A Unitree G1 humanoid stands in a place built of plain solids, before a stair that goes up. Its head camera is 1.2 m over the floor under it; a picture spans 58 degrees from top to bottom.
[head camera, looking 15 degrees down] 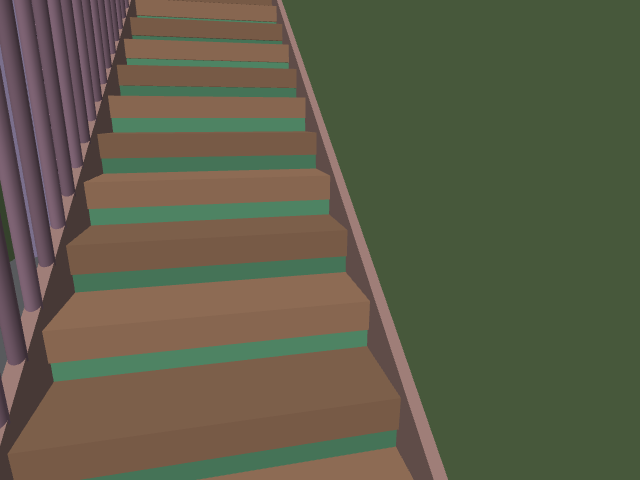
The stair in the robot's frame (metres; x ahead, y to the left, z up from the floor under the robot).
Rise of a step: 0.17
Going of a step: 0.27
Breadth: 0.93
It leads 12 degrees to the left of straight ahead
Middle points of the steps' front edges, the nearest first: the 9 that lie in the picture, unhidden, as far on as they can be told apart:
0.90 0.24 0.49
1.17 0.30 0.66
1.43 0.35 0.83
1.69 0.41 0.99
1.95 0.47 1.16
2.21 0.53 1.33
2.47 0.59 1.49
2.73 0.64 1.66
2.99 0.70 1.83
